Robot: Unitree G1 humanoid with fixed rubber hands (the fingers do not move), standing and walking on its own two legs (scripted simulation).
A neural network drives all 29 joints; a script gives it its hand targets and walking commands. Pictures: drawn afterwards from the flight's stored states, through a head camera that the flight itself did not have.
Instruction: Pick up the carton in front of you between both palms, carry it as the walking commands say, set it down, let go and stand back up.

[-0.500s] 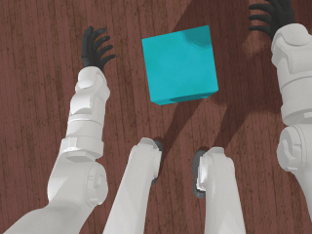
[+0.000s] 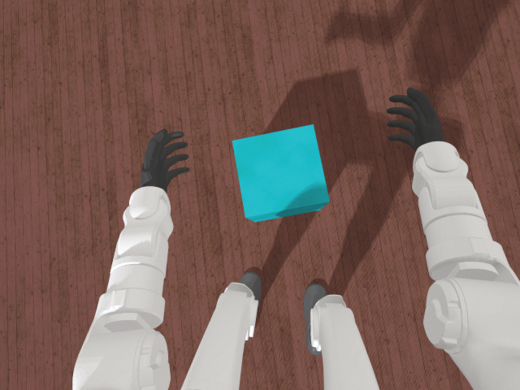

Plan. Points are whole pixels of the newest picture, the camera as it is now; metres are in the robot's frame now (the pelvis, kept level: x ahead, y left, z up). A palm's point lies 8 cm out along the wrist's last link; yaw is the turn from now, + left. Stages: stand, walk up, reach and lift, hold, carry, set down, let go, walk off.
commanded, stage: let go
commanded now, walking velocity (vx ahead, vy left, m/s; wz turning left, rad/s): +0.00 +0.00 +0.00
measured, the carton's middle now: (280, 179) +0.49 +0.05 -0.54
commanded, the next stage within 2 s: stand in 1.16 s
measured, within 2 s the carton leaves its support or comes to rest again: neither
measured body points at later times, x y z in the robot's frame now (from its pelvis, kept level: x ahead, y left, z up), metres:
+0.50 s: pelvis +0.07 +0.02 +0.09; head +0.18 +0.00 +0.53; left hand +0.27 +0.26 +0.01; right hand +0.33 -0.20 -0.01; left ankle +0.06 +0.12 -0.63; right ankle +0.05 -0.10 -0.63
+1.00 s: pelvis +0.07 +0.01 +0.11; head +0.08 +0.01 +0.56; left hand +0.25 +0.24 +0.03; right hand +0.24 -0.23 +0.03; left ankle +0.06 +0.12 -0.63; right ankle +0.05 -0.10 -0.63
